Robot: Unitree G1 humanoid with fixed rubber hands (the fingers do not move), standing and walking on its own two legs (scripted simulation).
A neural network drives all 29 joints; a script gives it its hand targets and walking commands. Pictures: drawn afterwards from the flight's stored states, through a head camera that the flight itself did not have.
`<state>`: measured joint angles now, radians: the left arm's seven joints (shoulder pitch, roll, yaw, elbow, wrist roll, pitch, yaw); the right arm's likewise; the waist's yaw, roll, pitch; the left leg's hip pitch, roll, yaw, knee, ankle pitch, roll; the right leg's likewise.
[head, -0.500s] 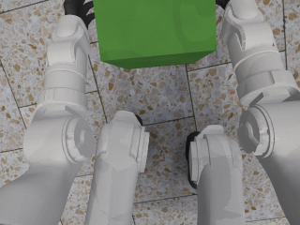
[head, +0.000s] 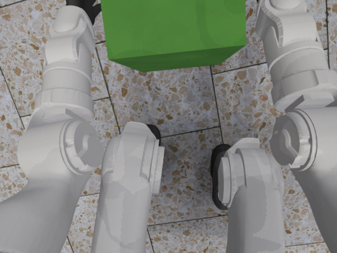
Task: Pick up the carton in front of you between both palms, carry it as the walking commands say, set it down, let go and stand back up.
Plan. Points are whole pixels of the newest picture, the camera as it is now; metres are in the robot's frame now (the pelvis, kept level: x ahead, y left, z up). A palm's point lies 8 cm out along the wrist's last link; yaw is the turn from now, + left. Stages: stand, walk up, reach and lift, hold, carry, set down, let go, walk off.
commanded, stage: set down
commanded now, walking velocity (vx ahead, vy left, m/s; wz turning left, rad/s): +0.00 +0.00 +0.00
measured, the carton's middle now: (174, 11) +0.54 +0.09 -0.25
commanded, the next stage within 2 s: let go in 1.32 s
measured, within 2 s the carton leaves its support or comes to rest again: neither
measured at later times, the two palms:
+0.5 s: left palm out of the picture +0.52 +0.28 -0.12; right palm out of the picture +0.59 -0.08 -0.11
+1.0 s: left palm out of the picture +0.52 +0.29 +0.04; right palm out of the picture +0.59 -0.10 +0.04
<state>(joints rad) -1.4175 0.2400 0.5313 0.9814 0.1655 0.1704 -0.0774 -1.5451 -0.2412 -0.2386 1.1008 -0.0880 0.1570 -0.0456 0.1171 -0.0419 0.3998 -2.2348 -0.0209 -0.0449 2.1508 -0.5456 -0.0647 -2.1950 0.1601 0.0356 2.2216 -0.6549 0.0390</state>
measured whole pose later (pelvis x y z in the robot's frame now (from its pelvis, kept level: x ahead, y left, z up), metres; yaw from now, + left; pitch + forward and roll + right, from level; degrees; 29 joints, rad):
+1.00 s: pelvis +0.02 +0.01 +0.14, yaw +1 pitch +47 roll -1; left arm -1.20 0.31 0.33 0.82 -0.10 0.21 0.05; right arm -1.31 -0.33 -0.15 0.89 0.05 0.24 -0.09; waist 0.11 -0.03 0.01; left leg -2.03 -0.03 -0.03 1.65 -0.44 -0.01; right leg -1.97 0.07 0.04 1.70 -0.56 0.03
